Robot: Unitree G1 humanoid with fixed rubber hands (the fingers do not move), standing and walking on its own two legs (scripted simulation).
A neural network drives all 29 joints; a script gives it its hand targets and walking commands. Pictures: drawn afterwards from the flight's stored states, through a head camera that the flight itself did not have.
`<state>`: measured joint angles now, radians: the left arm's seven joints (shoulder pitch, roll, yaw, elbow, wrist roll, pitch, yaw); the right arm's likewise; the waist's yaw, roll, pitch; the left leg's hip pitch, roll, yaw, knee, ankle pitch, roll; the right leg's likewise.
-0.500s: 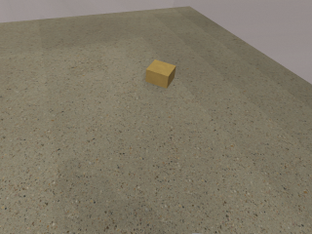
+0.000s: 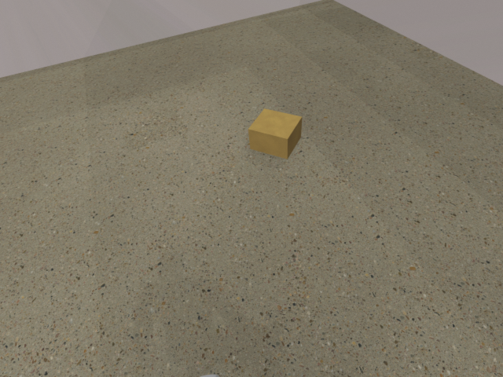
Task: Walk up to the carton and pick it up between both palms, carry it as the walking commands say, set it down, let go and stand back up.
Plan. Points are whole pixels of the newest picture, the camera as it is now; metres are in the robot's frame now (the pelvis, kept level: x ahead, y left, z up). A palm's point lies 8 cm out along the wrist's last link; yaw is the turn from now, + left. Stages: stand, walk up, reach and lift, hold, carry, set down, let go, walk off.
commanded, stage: walk up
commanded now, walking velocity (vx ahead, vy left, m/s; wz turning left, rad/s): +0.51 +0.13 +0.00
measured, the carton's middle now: (275, 133) +1.57 -0.07 -0.70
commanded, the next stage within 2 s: none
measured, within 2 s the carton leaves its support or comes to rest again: neither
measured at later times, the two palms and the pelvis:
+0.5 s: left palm (114, 342) +0.24 +0.31 -0.15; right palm (382, 331) +0.24 -0.19 -0.11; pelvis +0.24 +0.07 +0.00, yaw +0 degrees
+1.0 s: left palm (182, 212) +0.54 +0.21 -0.13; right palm (389, 233) +0.47 -0.29 -0.15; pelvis +0.47 -0.04 -0.01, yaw +0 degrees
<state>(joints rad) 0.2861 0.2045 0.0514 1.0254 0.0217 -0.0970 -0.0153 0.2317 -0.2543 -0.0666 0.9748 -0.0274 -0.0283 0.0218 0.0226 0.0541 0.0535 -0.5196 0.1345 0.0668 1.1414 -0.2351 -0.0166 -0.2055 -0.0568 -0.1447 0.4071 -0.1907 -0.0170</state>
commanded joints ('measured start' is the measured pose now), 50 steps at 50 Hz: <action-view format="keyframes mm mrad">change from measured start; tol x32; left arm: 1 72 101 9 -13 -5 -16 5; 50 -37 97 15 -21 -4 -10 5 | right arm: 1 37 -4 -3 -24 0 29 21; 12 -266 -1 18 -87 6 -5 27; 17 350 -345 -75 75 -14 -31 -39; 50 199 27 2 57 -3 -10 -3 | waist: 1 -19 -209 18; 17 -177 236 -289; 50 -41 -177 -66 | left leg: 1 -78 37 -32 -80 96 -17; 12 93 -27 91 -571 55 -27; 15 551 -36 83 -675 25 2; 17 796 469 -708 -951 -36 72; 23 362 180 -120 -933 220 50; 36 435 217 -32 -1009 160 91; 40 465 216 18 -937 271 72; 45 -206 -22 -74 151 -309 45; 50 -24 49 -77 69 8 15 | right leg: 1 63 -258 216 -245 179 -74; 12 138 -228 111 -256 105 -92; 18 -414 -36 205 820 -269 9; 39 -304 -42 37 138 83 46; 42 159 19 -66 56 9 20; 44 520 -400 594 -126 -231 -115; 50 51 -268 287 -192 137 -61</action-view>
